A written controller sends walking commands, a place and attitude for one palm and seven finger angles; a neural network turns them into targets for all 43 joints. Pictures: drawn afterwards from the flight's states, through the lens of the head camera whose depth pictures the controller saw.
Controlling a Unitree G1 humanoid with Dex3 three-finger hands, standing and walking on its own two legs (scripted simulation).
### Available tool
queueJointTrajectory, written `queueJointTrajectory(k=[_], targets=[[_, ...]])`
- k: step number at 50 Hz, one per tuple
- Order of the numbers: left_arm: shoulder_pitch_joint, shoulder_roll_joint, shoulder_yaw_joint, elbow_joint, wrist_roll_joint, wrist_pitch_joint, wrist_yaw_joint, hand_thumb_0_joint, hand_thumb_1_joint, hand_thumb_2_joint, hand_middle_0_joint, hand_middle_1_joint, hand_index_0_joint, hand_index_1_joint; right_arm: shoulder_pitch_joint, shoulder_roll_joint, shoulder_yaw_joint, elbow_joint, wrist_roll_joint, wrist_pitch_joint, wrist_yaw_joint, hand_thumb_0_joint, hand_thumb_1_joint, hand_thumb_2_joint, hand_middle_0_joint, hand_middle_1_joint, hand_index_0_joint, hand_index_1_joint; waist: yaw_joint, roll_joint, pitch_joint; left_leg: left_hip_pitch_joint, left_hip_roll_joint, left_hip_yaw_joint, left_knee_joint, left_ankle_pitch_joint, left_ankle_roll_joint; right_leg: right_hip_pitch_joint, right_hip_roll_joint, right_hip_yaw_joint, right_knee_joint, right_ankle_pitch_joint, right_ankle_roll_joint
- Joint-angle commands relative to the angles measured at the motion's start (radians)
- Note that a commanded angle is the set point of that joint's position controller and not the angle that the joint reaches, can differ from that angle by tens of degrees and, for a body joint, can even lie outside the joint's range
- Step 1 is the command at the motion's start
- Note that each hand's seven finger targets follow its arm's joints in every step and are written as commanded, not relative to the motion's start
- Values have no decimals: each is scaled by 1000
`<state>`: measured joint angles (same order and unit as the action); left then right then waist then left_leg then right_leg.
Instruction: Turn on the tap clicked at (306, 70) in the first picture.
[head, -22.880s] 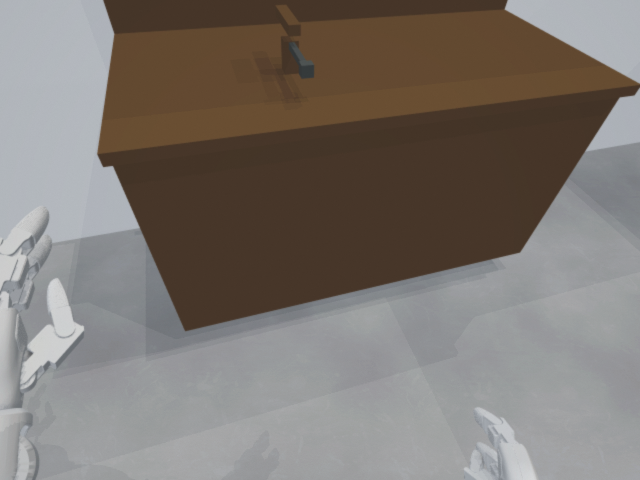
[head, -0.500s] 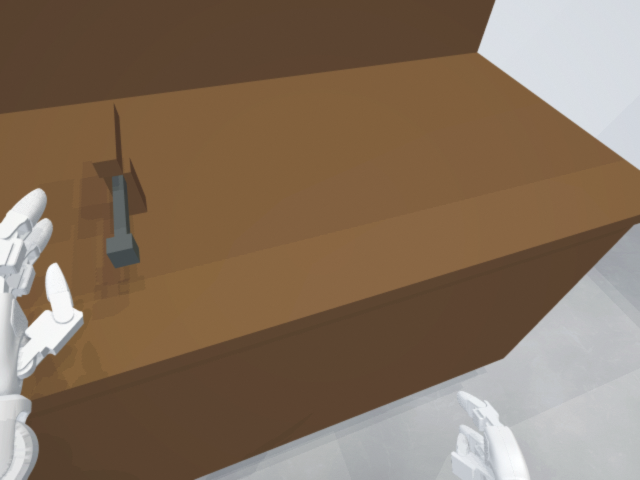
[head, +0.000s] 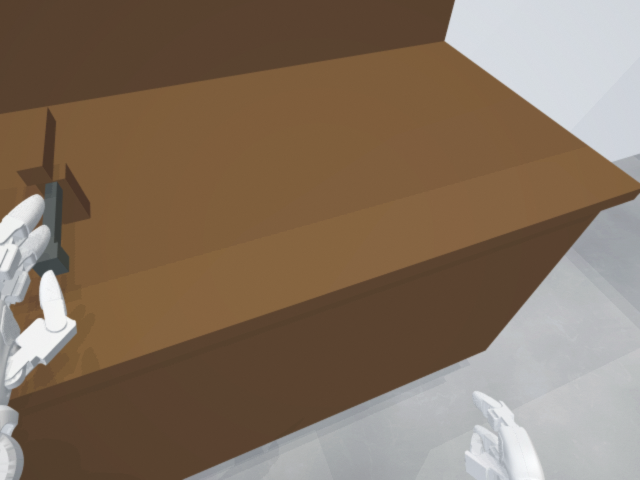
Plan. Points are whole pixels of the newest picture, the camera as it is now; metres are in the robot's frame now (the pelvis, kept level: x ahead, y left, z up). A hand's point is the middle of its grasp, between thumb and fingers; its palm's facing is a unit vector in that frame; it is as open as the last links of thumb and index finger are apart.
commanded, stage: shuffle to correct the standing spot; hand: left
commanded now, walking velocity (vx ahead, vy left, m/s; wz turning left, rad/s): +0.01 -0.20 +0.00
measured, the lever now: (50, 260) +0.32 +0.34 +0.11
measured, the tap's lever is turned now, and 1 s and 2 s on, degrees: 0 0 0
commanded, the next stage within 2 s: come to a stop and stand still in 0.02 s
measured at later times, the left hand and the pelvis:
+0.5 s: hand (84, 341) +0.20 +0.22 +0.16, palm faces +0.39 -0.82 -0.41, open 7.4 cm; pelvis +0.00 -0.02 +0.00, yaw +2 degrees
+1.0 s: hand (2, 338) +0.20 +0.29 +0.16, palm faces +0.41 -0.84 -0.35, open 7.4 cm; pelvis +0.00 +0.04 +0.01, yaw +2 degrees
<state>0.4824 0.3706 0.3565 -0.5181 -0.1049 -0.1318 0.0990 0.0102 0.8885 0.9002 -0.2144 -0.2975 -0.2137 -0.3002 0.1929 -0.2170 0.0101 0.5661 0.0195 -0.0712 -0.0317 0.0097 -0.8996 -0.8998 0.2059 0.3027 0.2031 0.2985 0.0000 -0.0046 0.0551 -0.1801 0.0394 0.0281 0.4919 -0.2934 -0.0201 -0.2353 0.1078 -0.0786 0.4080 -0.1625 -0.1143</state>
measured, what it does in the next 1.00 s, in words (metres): stands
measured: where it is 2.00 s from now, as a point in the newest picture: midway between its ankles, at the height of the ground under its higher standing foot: outside the picture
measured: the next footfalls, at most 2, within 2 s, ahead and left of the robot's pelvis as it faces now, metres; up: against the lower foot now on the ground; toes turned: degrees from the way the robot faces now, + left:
none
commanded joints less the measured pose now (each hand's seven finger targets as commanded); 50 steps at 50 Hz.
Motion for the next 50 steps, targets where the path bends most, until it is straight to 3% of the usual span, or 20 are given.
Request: queueJointTrajectory(k=[1, 5, 8, 10, 11, 15, 16, 20, 21, 25, 26, 27, 30, 31, 35, 36, 42, 45, 46, 50], targets=[[-69, 171, 119, -213, -3, -51, 22, 0, 900, 900, -200, -300, -200, -300, -99, -102, -43, -155, 6, -46, -6, 0, -900, -900, 200, 300, 200, 300, -2, 22, -135, -21, 68, -50, -22, 67, 53, 62, -211, 225, -114, 16, 86], [-61, 163, 111, -208, -7, -42, 27, 0, 900, 900, -200, -300, -200, -300, -87, -103, -48, -153, 6, -42, -4, 0, -900, -900, 200, 300, 200, 300, -3, -22, -141, -26, 52, -27, 30, 29, 54, 44, -234, 255, -162, -62, 107], [-36, 156, 110, -213, -4, -42, 39, 0, 900, 900, -200, -300, -200, -300, -101, -106, -46, -149, 9, -38, -3, 0, -900, -900, 200, 300, 200, 300, -3, 39, -152, -33, 47, -33, 30, 52, 56, 70, -242, 269, -169, -47, 127], [-15, 162, 120, -205, 3, -48, 50, 0, 900, 900, -200, -300, -200, -300, -107, -99, -38, -146, 11, -37, -1, 0, -900, -900, 200, 300, 200, 300, 0, 31, -153, -60, 34, -40, 37, 56, 55, 110, -258, 292, -196, -44, 150], [-6, 166, 117, -217, 7, -48, 55, 0, 900, 900, -200, -300, -200, -300, -120, -102, -35, -141, 15, -34, -1, 0, -900, -900, 200, 300, 200, 300, -1, 48, -147, -61, 31, -46, 35, 66, 55, 117, -266, 291, -198, -25, 154], [7, 159, 115, -196, 13, -60, 59, 0, 900, 900, -200, -300, -200, -300, -114, -102, -34, -137, 12, -31, -1, 0, -900, -900, 200, 300, 200, 300, 5, 13, -151, -89, 21, -55, 26, 78, 55, 167, -276, 281, -203, 18, 170], [12, 171, 121, -200, 15, -60, 61, 0, 900, 900, -200, -300, -200, -300, -124, -103, -32, -132, 13, -29, -3, 0, -900, -900, 200, 300, 200, 300, 5, 35, -149, -83, 22, -59, 17, 84, 57, 167, -280, 278, -196, 37, 171], [-3, 155, 108, -174, 15, -63, 58, 0, 900, 900, -200, -300, -200, -300, -114, -105, -36, -133, 12, -31, -5, 0, -900, -900, 200, 300, 200, 300, 8, -14, -153, -66, 22, -64, 5, 94, 60, 161, -272, 265, -196, 18, 174], [-11, 158, 100, -192, 16, -61, 58, 0, 900, 900, -200, -300, -200, -300, -122, -107, -34, -128, 13, -31, -7, 0, -900, -900, 200, 300, 200, 300, 8, 8, -160, -45, 26, -70, -7, 109, 61, 156, -271, 255, -180, 38, 166], [-21, 144, 91, -170, 17, -56, 56, 0, 900, 900, -200, -300, -200, -300, -114, -111, -38, -133, 12, -37, -8, 0, -900, -900, 200, 300, 200, 300, 9, -23, -153, -41, 24, -71, -4, 111, 62, 146, -266, 255, -180, 10, 161], [-24, 149, 87, -184, 18, -54, 56, 0, 900, 900, -200, -300, -200, -300, -125, -111, -35, -127, 14, -35, -8, 0, -900, -900, 200, 300, 200, 300, 9, 13, -154, -21, 28, -75, -13, 121, 63, 133, -268, 251, -170, 25, 152], [-34, 142, 82, -183, 18, -57, 56, 0, 900, 900, -200, -300, -200, -300, -118, -111, -34, -127, 9, -36, -7, 0, -900, -900, 200, 300, 200, 300, 8, 9, -160, -24, 30, -74, -17, 120, 64, 141, -266, 242, -164, 20, 150], [-41, 144, 85, -172, 19, -51, 56, 0, 900, 900, -200, -300, -200, -300, -117, -107, -34, -136, 12, -40, -7, 0, -900, -900, 200, 300, 200, 300, 10, -28, -137, -39, 21, -75, -10, 87, 62, 118, -270, 254, -189, -63, 144], [-39, 157, 89, -181, 18, -51, 56, 0, 900, 900, -200, -300, -200, -300, -128, -106, -30, -129, 13, -38, -7, 0, -900, -900, 200, 300, 200, 300, 10, 0, -129, -26, 24, -79, -15, 91, 63, 98, -272, 255, -187, -61, 136], [-55, 148, 81, -188, 20, -51, 55, 0, 900, 900, -200, -300, -200, -300, -118, -108, -30, -136, 9, -46, -7, 0, -900, -900, 200, 300, 200, 300, 10, 1, -128, -26, 26, -88, -35, 78, 63, 93, -263, 237, -183, -107, 116], [-48, 165, 91, -200, 19, -52, 56, 0, 900, 900, -200, -300, -200, -300, -132, -107, -26, -130, 11, -45, -9, 0, -900, -900, 200, 300, 200, 300, 10, 31, -133, -8, 32, -93, -49, 91, 65, 88, -259, 231, -170, -83, 109], [-65, 137, 65, -191, 25, -57, 54, 0, 900, 900, -200, -300, -200, -300, -123, -115, -20, -133, 1, -54, -12, 0, -900, -900, 200, 300, 200, 300, 13, 64, -105, -51, 55, -142, -142, 64, 66, 115, -214, 172, -130, -75, 95], [-79, 141, 72, -188, 31, -60, 54, 0, 900, 900, -200, -300, -200, -300, -116, -118, -24, -140, 1, -61, -12, 0, -900, -900, 200, 300, 200, 300, 18, 69, -102, -81, 66, -161, -182, 69, 65, 155, -197, 150, -100, -15, 94], [-70, 146, 72, -199, 31, -61, 52, 0, 900, 900, -200, -300, -200, -300, -131, -116, -21, -139, 5, -61, -12, 0, -900, -900, 200, 300, 200, 300, 17, 99, -108, -61, 68, -165, -188, 97, 64, 152, -192, 144, -83, 20, 92], [-82, 131, 63, -188, 35, -64, 51, 0, 900, 900, -200, -300, -200, -300, -107, -119, -27, -142, 0, -66, -11, 0, -900, -900, 200, 300, 200, 300, 20, 78, -110, -75, 72, -167, -197, 129, 52, 179, -190, 127, -63, 75, 92]])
